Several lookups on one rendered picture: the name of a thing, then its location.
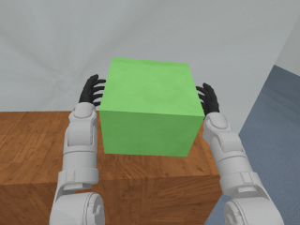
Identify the right robot upper arm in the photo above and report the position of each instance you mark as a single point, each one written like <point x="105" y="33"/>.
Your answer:
<point x="251" y="211"/>

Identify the left robot upper arm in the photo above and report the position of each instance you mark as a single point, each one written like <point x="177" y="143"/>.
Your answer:
<point x="78" y="209"/>

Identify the pedestal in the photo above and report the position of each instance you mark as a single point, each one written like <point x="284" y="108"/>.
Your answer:
<point x="135" y="189"/>

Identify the robot left forearm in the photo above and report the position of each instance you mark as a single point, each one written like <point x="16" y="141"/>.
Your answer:
<point x="79" y="169"/>

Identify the left robot hand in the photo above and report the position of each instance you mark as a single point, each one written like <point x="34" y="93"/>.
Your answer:
<point x="88" y="91"/>

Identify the carton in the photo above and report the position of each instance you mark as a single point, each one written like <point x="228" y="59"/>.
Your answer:
<point x="149" y="108"/>

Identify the robot right forearm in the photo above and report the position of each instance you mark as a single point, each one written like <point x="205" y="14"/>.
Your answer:
<point x="237" y="179"/>

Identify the right robot hand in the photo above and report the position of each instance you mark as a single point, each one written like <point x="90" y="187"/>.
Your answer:
<point x="210" y="100"/>

